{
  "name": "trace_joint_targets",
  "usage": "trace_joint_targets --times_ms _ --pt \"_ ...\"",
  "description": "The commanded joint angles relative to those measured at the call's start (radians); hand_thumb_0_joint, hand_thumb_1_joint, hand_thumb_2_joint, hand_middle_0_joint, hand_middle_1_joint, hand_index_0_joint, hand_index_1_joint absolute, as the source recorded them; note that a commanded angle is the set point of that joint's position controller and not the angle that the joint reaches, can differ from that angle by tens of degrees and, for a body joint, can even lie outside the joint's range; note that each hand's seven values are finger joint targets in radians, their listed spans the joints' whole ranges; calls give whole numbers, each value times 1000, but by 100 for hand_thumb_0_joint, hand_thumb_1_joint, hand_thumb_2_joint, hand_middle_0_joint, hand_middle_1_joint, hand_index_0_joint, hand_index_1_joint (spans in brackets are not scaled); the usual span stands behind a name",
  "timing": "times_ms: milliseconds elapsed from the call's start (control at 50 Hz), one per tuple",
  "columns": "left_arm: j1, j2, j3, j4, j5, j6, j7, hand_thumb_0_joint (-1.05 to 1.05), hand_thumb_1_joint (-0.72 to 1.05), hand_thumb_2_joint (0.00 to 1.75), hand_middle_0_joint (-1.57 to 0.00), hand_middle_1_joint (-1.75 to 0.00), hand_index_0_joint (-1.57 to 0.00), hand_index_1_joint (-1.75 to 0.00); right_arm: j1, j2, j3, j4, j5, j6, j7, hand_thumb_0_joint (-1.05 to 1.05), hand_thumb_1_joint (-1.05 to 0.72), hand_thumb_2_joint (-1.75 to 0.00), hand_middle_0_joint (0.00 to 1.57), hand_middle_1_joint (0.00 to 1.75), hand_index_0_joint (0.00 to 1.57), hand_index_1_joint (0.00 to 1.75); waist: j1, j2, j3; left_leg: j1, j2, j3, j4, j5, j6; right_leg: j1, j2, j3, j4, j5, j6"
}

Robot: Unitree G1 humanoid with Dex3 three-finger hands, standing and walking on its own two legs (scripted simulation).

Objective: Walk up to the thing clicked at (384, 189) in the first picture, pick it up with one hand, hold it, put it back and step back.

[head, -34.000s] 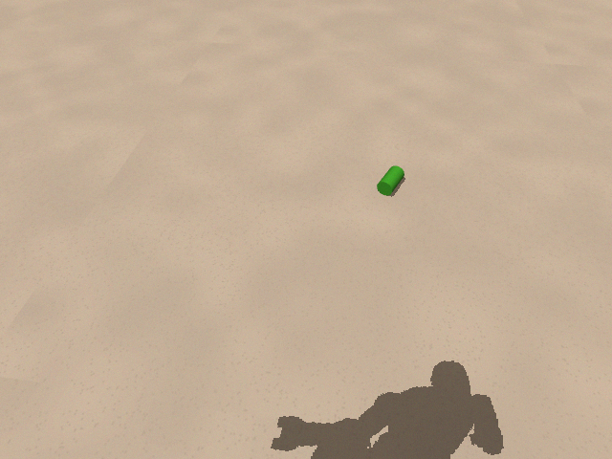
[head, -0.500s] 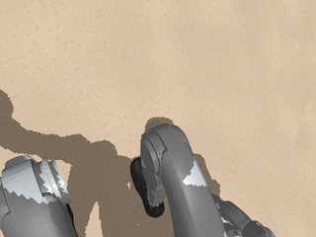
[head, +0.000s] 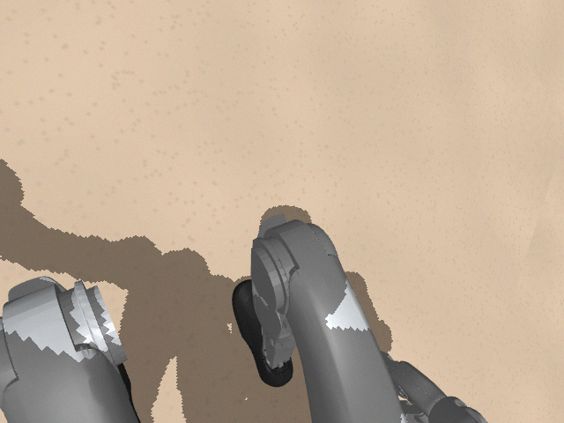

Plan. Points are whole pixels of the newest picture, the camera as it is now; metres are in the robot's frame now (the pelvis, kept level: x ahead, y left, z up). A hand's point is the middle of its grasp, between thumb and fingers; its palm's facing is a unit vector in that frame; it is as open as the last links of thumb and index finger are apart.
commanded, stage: close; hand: left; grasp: from above
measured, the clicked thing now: out of the picture +0.43 +0.35 -0.26
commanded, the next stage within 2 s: settle in 0.04 s
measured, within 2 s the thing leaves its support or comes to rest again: leaves its support in 0.46 s
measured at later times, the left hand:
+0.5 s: hand out of the picture +0.42 +0.34 -0.23, palm faces -0.39 -0.18 -0.90, open 10.4 cm
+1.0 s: hand out of the picture +0.41 +0.35 -0.14, palm faces -0.45 -0.14 -0.88, open 10.4 cm
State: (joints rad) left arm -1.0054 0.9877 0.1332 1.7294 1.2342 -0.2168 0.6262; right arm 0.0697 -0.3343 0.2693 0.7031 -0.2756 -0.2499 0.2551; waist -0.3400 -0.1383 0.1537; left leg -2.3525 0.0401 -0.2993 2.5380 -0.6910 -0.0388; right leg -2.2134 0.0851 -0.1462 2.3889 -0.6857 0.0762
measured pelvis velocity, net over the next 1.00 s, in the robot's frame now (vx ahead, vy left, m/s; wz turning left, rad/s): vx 0.00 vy -0.01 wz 0.09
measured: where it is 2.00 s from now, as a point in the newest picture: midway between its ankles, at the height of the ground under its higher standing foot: (199, 383)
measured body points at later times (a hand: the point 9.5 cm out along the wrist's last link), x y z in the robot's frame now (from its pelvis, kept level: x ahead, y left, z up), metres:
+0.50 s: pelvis +0.00 +0.00 +0.00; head +0.26 +0.13 +0.35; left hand +0.44 +0.35 -0.18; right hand +0.08 -0.26 -0.07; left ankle +0.07 +0.14 -0.27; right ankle +0.11 -0.12 -0.27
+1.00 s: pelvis +0.00 -0.01 +0.03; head +0.22 +0.09 +0.40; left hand +0.43 +0.36 -0.09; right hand +0.11 -0.26 -0.08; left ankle +0.07 +0.14 -0.27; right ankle +0.11 -0.12 -0.27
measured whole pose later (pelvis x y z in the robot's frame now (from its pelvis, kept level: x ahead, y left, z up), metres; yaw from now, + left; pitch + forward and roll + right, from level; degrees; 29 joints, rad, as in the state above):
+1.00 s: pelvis +0.00 -0.01 +0.03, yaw +5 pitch +32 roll -9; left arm -0.90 0.75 0.07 1.34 1.18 -0.14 0.30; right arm 0.12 -0.29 0.10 0.70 -0.13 -0.08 0.21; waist -0.22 -0.01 -0.03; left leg -2.33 0.03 -0.20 2.40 -0.65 -0.03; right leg -2.21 0.04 -0.08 2.32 -0.69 0.06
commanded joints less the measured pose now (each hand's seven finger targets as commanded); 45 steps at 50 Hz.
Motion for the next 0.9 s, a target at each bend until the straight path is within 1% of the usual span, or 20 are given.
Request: trace_joint_targets --times_ms 0,40,80,100,140,160,180,200,240,300,360,380,480,560,620,660,700,760,800,880 --pt "-192 219 17 -59 -11 9 29 0 60 66 -95 -60 -96 -60 191 -325 -97 22 3 -6 -7 0 -89 -90 20 30 20 30 -35 473 -616 489 28 137 -245 157 42 317 30 -135 -217 235 -86" --pt "-177 204 11 -59 -13 6 22 0 63 67 -99 -58 -99 -58 194 -315 -89 16 2 -1 -8 0 -89 -90 20 30 20 30 -40 449 -613 463 25 144 -234 163 49 340 33 -123 -226 249 -81" --pt "-215 214 15 -106 -16 3 27 0 67 68 -101 -60 -101 -59 190 -317 -93 17 8 -4 -8 0 -89 -90 20 30 20 30 -25 486 -637 489 24 140 -239 186 42 322 27 -131 -210 259 -85" --pt "-211 197 2 -90 -14 7 22 0 66 66 -100 -60 -100 -59 195 -318 -94 21 3 -7 -4 0 -89 -90 20 30 20 30 -35 502 -634 510 26 138 -244 196 39 318 28 -135 -206 265 -87" --pt "-174 209 9 -61 -17 8 20 0 59 71 -101 -63 -101 -63 182 -321 -94 14 9 -1 -8 0 -91 -90 20 30 20 30 -31 478 -617 483 28 138 -248 172 42 327 34 -128 -217 248 -88" --pt "-215 201 2 -108 -22 2 18 0 61 70 -102 -61 -102 -61 188 -325 -97 9 9 -1 -8 0 -90 -90 20 30 20 30 -34 484 -629 487 25 138 -249 173 41 323 31 -134 -214 249 -86" --pt "-188 209 6 -67 -21 8 16 0 61 71 -102 -60 -103 -60 181 -323 -99 11 10 0 -12 0 -91 -90 20 30 20 30 -28 486 -609 476 25 144 -251 150 44 324 31 -124 -224 231 -88" --pt "-201 240 28 -110 -23 9 17 0 61 71 -103 -61 -103 -60 187 -327 -98 10 7 3 -12 0 -91 -90 20 30 20 30 -19 491 -634 474 24 143 -253 157 44 331 31 -127 -225 233 -88" --pt "-199 234 29 -141 -22 17 4 0 62 73 -103 -61 -103 -61 193 -321 -106 14 9 8 -13 0 -91 -90 20 30 20 30 -8 531 -690 525 25 143 -256 191 37 335 29 -130 -211 260 -92" --pt "-244 202 6 -237 -27 19 -9 0 64 73 -105 -61 -105 -61 182 -307 -113 12 13 6 -7 0 -91 -90 20 30 20 30 -5 585 -722 568 24 145 -257 226 29 320 26 -131 -197 288 -94" --pt "-198 222 40 -279 -23 22 -6 0 62 73 -104 -59 -104 -59 178 -302 -126 16 27 12 -6 0 -91 -90 20 30 20 30 21 594 -756 561 22 159 -253 235 32 337 27 -117 -198 299 -98" --pt "-210 223 45 -334 -25 22 -7 0 64 74 -105 -60 -105 -60 173 -298 -131 16 30 13 -5 0 -90 -90 20 30 20 30 40 602 -784 570 22 164 -251 250 32 333 27 -114 -200 310 -97" --pt "-203 188 61 -441 -31 50 -24 0 72 74 -112 -57 -111 -58 181 -283 -172 22 56 32 1 0 -90 -90 20 30 20 30 59 640 -831 580 16 185 -270 251 32 318 20 -95 -210 309 -102" --pt "-187 121 34 -479 -48 83 -64 0 75 75 -113 -57 -113 -58 194 -264 -207 22 86 49 3 0 -90 -90 20 30 20 30 79 631 -861 576 9 191 -294 229 36 285 12 -83 -214 284 -108" --pt "-193 68 -4 -453 -54 104 -112 0 78 76 -116 -59 -116 -59 209 -252 -225 25 105 65 3 0 -90 -90 20 30 20 30 73 554 -821 530 6 196 -304 183 48 266 13 -70 -242 243 -108" --pt "-193 51 -12 -464 -71 112 -143 0 79 76 -117 -60 -116 -60 217 -240 -229 18 113 77 -3 0 -90 -90 20 30 20 30 87 517 -850 521 0 204 -307 188 53 298 8 -56 -258 244 -105" --pt "-191 19 -31 -475 -83 117 -176 0 81 78 -118 -61 -118 -62 224 -231 -235 16 120 89 -8 0 -90 -90 20 30 20 30 85 483 -844 512 -3 208 -314 185 58 304 5 -51 -273 239 -103" --pt "-212 36 -26 -510 -88 110 -221 0 82 80 -120 -62 -119 -63 230 -230 -245 5 136 111 -21 0 -91 -90 20 30 20 30 95 464 -862 520 -10 211 -333 190 58 314 -3 -46 -279 238 -104" --pt "-220 17 -42 -530 -82 102 -247 0 80 80 -119 -61 -118 -63 237 -225 -249 1 142 125 -29 0 -91 -90 20 30 20 30 93 458 -862 540 -11 208 -345 193 56 307 -5 -45 -282 237 -108" --pt "-242 32 -25 -574 -74 82 -268 0 78 82 -118 -60 -117 -62 239 -219 -254 -15 149 150 -52 0 -90 -90 20 30 20 30 104 473 -878 565 -18 218 -363 185 52 298 -13 -38 -294 221 -111"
